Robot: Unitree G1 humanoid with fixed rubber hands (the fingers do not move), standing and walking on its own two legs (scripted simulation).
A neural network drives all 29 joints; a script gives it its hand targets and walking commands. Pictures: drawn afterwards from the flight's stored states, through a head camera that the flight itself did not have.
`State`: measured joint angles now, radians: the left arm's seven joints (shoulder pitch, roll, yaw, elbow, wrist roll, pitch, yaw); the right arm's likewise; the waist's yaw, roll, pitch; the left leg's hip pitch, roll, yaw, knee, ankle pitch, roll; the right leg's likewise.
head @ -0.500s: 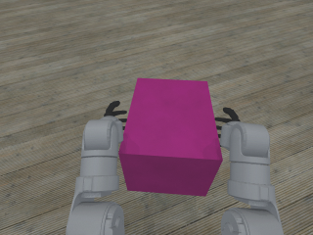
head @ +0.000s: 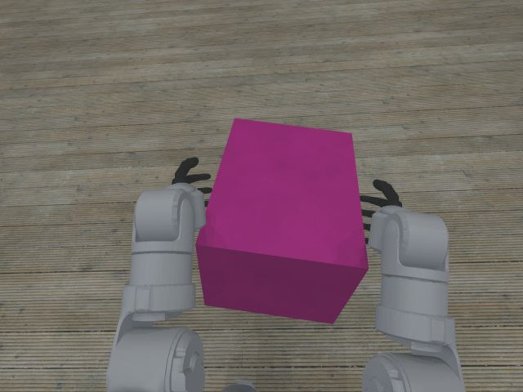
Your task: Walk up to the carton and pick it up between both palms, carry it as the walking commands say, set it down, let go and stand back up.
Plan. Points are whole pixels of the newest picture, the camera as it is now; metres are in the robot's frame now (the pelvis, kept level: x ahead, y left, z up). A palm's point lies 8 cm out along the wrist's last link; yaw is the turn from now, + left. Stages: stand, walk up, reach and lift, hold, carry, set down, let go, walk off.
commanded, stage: carry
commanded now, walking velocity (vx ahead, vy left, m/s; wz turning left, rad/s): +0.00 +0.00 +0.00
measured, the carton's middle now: (281, 215) +0.41 +0.02 +0.01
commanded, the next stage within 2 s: none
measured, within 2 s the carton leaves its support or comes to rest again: neither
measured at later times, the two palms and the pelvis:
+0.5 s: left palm (157, 253) +0.27 +0.16 +0.13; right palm (400, 267) +0.27 -0.13 +0.12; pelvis -0.05 -0.01 +0.01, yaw +1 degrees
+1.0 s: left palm (194, 260) +0.27 +0.12 +0.11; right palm (436, 282) +0.26 -0.17 +0.10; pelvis -0.06 -0.04 +0.01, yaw +1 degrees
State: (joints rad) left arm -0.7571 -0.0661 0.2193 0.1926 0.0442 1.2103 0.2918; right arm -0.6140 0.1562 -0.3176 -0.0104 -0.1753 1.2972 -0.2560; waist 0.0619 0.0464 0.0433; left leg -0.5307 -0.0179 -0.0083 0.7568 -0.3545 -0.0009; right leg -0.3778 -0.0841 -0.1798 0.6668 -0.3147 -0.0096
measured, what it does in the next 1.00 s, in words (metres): steps on the spot: left foot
